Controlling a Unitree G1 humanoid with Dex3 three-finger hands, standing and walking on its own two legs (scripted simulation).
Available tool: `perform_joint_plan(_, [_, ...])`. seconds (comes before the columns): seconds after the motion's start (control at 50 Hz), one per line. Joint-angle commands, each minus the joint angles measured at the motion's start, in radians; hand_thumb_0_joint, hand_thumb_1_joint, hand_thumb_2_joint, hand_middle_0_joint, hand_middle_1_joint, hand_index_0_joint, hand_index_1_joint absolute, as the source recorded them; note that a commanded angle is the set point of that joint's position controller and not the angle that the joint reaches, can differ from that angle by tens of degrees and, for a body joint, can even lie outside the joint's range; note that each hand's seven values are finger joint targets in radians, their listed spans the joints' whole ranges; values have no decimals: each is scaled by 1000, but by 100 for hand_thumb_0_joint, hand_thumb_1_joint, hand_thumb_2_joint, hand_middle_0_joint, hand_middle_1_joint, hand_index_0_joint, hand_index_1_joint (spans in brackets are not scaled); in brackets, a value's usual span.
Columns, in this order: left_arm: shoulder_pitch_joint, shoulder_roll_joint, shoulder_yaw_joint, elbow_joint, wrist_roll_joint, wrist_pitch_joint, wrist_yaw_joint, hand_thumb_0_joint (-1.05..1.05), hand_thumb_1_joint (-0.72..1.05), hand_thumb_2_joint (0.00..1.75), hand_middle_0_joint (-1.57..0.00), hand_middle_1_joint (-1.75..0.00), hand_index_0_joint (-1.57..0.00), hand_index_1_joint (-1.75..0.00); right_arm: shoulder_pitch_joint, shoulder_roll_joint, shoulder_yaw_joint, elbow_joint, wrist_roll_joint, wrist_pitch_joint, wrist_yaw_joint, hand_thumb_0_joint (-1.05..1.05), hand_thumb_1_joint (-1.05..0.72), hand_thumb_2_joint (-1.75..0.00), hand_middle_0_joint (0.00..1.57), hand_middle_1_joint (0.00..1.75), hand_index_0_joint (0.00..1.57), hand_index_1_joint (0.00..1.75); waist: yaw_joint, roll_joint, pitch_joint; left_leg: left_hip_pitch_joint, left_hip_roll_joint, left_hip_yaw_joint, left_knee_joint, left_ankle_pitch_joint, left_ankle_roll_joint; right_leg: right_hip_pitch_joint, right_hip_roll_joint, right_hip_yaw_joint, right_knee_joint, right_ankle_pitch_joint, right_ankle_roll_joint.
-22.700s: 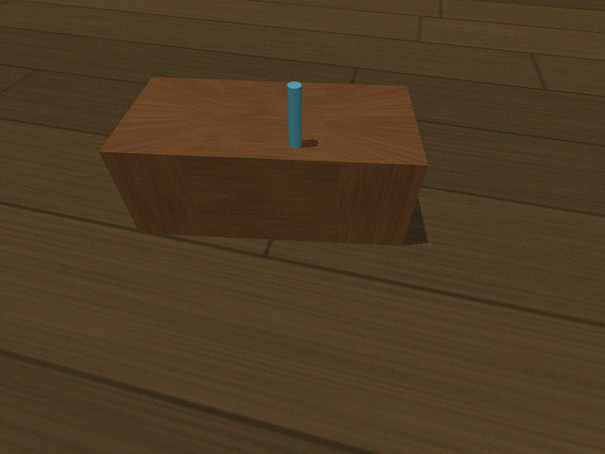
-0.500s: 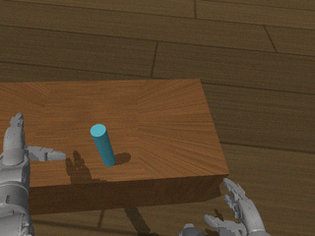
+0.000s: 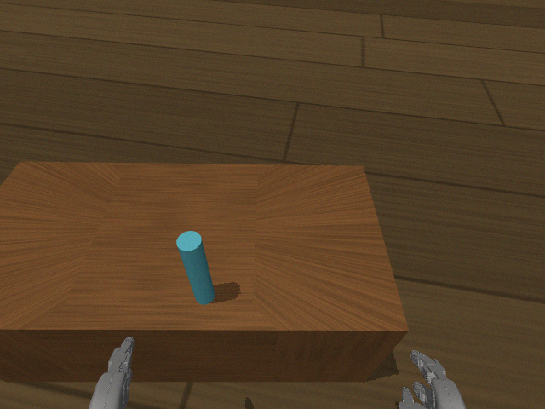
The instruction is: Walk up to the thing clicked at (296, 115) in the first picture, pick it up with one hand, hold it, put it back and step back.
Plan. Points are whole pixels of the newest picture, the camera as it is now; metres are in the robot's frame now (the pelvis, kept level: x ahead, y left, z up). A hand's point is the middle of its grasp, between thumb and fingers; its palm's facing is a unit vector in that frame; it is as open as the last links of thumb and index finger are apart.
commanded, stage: home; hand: left
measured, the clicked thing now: (198, 271) +0.44 +0.18 -0.17
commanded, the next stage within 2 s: none
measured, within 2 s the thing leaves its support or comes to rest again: neither
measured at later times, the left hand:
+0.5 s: hand out of the picture +0.13 +0.19 -0.09, palm faces -0.02 -0.94 -0.34, open 17.4 cm
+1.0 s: hand out of the picture +0.05 +0.22 -0.10, palm faces +0.03 -0.92 -0.39, open 17.5 cm
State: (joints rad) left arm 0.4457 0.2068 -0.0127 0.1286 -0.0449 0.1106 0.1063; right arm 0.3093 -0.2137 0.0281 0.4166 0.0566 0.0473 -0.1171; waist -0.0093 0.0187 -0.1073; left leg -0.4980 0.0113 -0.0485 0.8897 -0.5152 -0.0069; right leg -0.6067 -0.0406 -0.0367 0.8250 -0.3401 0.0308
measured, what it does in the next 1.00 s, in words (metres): stands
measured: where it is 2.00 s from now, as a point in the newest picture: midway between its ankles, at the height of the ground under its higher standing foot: outside the picture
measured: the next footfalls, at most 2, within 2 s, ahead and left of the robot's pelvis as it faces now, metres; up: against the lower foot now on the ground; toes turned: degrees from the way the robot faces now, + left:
none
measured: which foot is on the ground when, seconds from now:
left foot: down 0.00-1.00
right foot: down 0.00-1.00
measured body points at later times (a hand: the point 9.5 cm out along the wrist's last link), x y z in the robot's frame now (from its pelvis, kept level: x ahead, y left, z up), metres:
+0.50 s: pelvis -0.02 -0.01 +0.00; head -0.02 -0.01 +0.45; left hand +0.13 +0.24 -0.07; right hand +0.13 -0.26 -0.09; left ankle -0.04 +0.12 -0.70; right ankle +0.04 -0.14 -0.70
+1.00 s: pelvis +0.00 -0.03 +0.04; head -0.01 -0.06 +0.49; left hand +0.05 +0.27 -0.08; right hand +0.06 -0.31 -0.11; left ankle -0.04 +0.12 -0.70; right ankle +0.04 -0.14 -0.70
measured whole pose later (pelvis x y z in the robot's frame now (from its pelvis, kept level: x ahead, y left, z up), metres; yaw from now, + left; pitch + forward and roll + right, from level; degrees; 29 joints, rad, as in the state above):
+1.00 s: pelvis +0.00 -0.03 +0.04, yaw +2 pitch -3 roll +0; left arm 0.21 0.32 -0.01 1.00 0.03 0.00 0.02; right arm 0.24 -0.33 0.00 0.99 -0.03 0.03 -0.02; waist 0.01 0.05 0.03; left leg -0.13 0.02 -0.09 0.51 -0.33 -0.05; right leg -0.25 -0.04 -0.09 0.53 -0.22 -0.01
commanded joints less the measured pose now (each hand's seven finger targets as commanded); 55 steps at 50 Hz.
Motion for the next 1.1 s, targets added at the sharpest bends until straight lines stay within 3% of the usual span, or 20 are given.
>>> perform_joint_plan(0.0, [-160,170,87,-310,20,-55,31,0,-51,9,-7,-7,-7,-8,-73,-111,-54,-119,-20,-88,-30,0,-72,-80,18,27,18,27,-27,-14,-77,-66,-21,50,-152,216,21,159,28,-29,-113,117,-35])
perform_joint_plan(0.06, [-94,118,55,-226,25,-35,37,0,-57,5,-6,-6,-6,-6,-96,-110,-49,-100,-30,-120,-41,0,-73,-80,18,27,18,27,-24,-16,-51,-68,-21,44,-171,170,17,157,27,-30,-119,69,-34])
perform_joint_plan(0.1, [-130,147,74,-284,29,-32,45,0,-55,6,-7,-7,-7,-7,-99,-112,-50,-92,-33,-133,-46,0,-84,-87,20,29,20,29,-14,9,-109,-55,-20,37,-176,164,15,187,25,-29,-116,66,-36])
perform_joint_plan(0.14, [-62,110,36,-227,32,-16,47,0,-59,3,-5,-5,-5,-5,-100,-109,-44,-82,-36,-146,-47,0,-88,-90,20,30,20,30,-14,0,-90,-59,-20,35,-181,161,13,186,28,-35,-118,56,-36])
perform_joint_plan(0.22, [-19,82,10,-191,34,3,51,0,-57,5,-5,-5,-5,-5,-107,-109,-43,-66,-36,-171,-45,0,-87,-89,20,30,20,30,-4,-15,-47,-83,-19,33,-187,143,12,179,32,-46,-126,36,-36])
perform_joint_plan(0.32, [-52,113,48,-209,38,7,53,0,-59,3,-5,-5,-4,-5,-126,-104,-40,-57,-33,-193,-37,0,-89,-90,20,30,20,30,11,-35,20,-141,-21,31,-206,42,21,167,28,-44,-150,-50,-29])
perform_joint_plan(0.36, [-60,119,59,-226,39,6,54,0,-57,5,-5,-5,-5,-5,-126,-105,-43,-58,-32,-204,-36,0,-89,-90,20,30,20,30,10,-11,-7,-126,-19,32,-202,59,19,168,30,-39,-141,-32,-32])
perform_joint_plan(0.38, [-140,255,104,125,135,-59,-6,0,-50,9,-5,-6,-5,-6,-107,-279,-105,154,-157,-142,15,0,-89,-90,20,30,20,30,6,63,41,15,43,-102,-263,187,27,197,-22,37,-74,55,-81])
perform_joint_plan(0.42, [-116,253,98,208,138,-101,-45,0,-51,8,-5,-6,-5,-6,-111,-271,-107,188,-153,-97,50,0,-90,-90,20,30,20,30,15,65,-14,87,48,-92,-234,248,58,197,-24,52,-111,73,-95])
perform_joint_plan(0.46, [-126,250,75,265,124,-124,-65,0,-48,10,-6,-7,-6,-7,-130,-255,-106,189,-128,-85,72,0,-90,-90,20,30,20,30,31,56,-10,71,50,-111,-289,124,72,235,-26,42,-126,28,-94])
perform_joint_plan(0.48, [-153,250,71,299,113,-136,-74,0,-55,5,-5,-5,-5,-5,-129,-253,-102,196,-114,-86,82,0,-90,-90,20,30,20,30,29,33,6,70,47,-99,-296,113,68,250,-32,48,-147,26,-91])
perform_joint_plan(0.62, [-209,277,68,510,97,-151,-78,0,-56,5,-5,-5,-5,-5,-135,-269,-102,302,-107,-72,96,0,-90,-90,20,30,20,30,19,28,129,93,46,-100,-369,152,46,288,-36,66,-245,74,-72])
perform_joint_plan(0.74, [-210,315,69,652,84,-156,-68,0,-58,4,-5,-5,-5,-5,-87,-271,-92,393,-90,-61,92,0,-90,-90,20,30,20,30,10,-52,70,214,36,-66,-358,327,30,396,-78,93,-320,241,-87])
perform_joint_plan(0.8, [-234,337,68,707,81,-149,-64,0,-57,5,-5,-5,-5,-5,-79,-269,-81,432,-87,-52,87,0,-90,-90,20,30,20,30,4,-74,74,261,34,-55,-387,324,22,406,-99,112,-379,218,-90])
perform_joint_plan(0.82, [-238,339,67,726,78,-147,-62,0,-57,4,-5,-5,-5,-5,-77,-277,-79,445,-88,-51,85,0,-90,-90,20,30,20,30,2,-62,71,275,41,-59,-399,347,22,413,-97,103,-379,252,-86])
perform_joint_plan(0.86, [-247,340,64,761,75,-145,-61,0,-58,4,-5,-5,-5,-5,-78,-276,-71,471,-88,-48,86,0,-90,-90,20,30,20,30,8,-58,79,272,46,-63,-427,355,19,443,-94,90,-393,251,-76])
perform_joint_plan(0.88, [-253,345,64,777,73,-141,-62,0,-57,5,-5,-5,-5,-5,-74,-281,-69,484,-88,-47,85,0,-90,-90,20,30,20,30,10,-60,97,269,49,-68,-450,343,16,440,-91,89,-407,204,-72])
perform_joint_plan(0.94, [-266,340,60,822,70,-138,-63,0,-57,4,-5,-5,-5,-5,-90,-293,-62,511,-86,-48,84,0,-90,-90,20,30,20,30,22,-20,107,254,63,-80,-487,360,14,488,-82,70,-412,219,-59])
perform_joint_plan(1.02, [-293,348,56,869,73,-136,-67,0,-57,5,-5,-5,-5,-5,-102,-291,-55,544,-81,-46,87,0,-90,-90,20,30,20,30,24,-22,162,263,57,-76,-514,310,11,455,-89,88,-486,88,-54])
perform_joint_plan(1.08, [-310,344,55,896,72,-132,-70,0,-56,5,-5,-5,-5,-5,-106,-303,-55,564,-81,-46,88,0,-90,-90,20,30,20,30,27,5,176,248,66,-85,-547,290,11,465,-79,76,-487,78,-50])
